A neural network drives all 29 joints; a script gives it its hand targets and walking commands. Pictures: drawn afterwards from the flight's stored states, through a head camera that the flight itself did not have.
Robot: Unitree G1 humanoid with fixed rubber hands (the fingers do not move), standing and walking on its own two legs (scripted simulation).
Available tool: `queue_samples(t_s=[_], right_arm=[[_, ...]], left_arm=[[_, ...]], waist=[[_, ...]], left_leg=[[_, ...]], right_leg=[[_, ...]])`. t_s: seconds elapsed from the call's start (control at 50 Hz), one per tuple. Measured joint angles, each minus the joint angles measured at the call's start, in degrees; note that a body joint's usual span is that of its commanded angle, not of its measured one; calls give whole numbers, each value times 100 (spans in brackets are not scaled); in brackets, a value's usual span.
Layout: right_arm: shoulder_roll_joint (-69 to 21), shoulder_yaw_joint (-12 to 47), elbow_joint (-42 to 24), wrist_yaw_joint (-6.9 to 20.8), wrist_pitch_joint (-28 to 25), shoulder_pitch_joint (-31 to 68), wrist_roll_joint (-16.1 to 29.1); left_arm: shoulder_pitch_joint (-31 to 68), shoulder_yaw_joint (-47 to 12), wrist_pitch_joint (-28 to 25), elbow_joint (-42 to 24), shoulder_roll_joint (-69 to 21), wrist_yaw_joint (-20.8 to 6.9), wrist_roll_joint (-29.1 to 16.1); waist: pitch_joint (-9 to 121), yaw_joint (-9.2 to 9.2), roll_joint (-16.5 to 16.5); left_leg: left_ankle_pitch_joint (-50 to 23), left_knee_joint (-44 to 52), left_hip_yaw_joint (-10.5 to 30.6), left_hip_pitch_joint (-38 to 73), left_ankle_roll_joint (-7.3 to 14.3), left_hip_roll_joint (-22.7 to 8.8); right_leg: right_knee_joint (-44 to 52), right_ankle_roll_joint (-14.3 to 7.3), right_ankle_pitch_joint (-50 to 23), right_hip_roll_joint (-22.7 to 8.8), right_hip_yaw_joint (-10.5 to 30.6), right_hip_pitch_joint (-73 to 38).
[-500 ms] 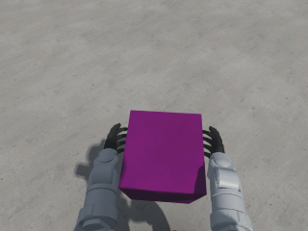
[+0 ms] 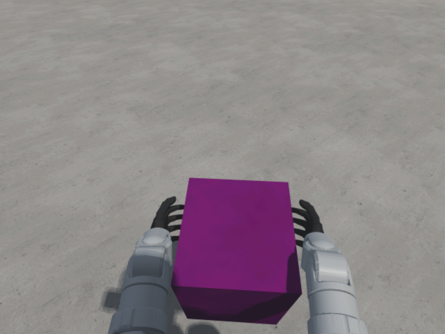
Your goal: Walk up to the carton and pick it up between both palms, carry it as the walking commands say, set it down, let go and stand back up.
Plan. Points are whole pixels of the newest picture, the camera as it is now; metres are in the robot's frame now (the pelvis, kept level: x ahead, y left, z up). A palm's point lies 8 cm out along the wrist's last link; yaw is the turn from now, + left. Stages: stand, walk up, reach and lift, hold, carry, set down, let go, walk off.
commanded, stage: reach and lift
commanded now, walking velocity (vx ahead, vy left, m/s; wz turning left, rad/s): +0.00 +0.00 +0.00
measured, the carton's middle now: (234, 254) +0.32 -0.02 -0.05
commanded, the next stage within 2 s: hold in 1.34 s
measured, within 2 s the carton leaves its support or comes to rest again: neither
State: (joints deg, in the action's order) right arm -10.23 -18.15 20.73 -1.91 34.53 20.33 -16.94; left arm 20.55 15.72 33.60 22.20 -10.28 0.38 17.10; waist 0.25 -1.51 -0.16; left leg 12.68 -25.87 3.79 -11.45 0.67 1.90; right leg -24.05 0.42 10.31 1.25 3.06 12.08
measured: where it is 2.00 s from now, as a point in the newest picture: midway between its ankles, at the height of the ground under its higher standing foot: outside the picture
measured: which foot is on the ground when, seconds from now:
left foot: down 0.00-1.00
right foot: down 0.00-1.00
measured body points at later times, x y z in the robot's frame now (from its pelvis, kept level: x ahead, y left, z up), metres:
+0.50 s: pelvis -0.01 -0.01 +0.00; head -0.05 -0.01 +0.45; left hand +0.31 +0.13 +0.05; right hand +0.31 -0.16 +0.05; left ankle +0.01 +0.11 -0.74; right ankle +0.03 -0.13 -0.74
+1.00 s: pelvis +0.01 -0.01 +0.00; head -0.04 -0.01 +0.45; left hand +0.31 +0.14 +0.05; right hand +0.31 -0.16 +0.05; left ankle +0.01 +0.11 -0.74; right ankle +0.03 -0.13 -0.74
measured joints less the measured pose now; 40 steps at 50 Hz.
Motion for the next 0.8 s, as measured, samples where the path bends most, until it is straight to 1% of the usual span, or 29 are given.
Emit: queue_samples(t_s=[0.14,0.28,0.6,0.8], right_arm=[[12,112,-268,-13,445,-31,39],[-26,34,-217,5,710,79,-69],[-47,91,-172,30,726,140,-154],[-14,230,-240,30,741,45,-123]], left_arm=[[-46,-105,434,-267,17,11,-74],[38,2,692,-232,-9,-23,4],[44,89,774,-334,-15,-68,51],[-59,-15,817,-451,19,-65,21]], waist=[[-46,34,-1],[-87,52,20],[-213,190,-3],[-191,215,-15]], left_leg=[[-27,166,-24,461,-9,-20],[-28,219,-53,721,-19,-34],[-47,232,-52,771,-42,-28],[-57,329,-26,837,-50,-41]], right_leg=[[134,-12,-24,12,30,-435],[123,-27,-6,26,61,-654],[42,-47,25,24,63,-661],[153,-57,13,30,43,-740]])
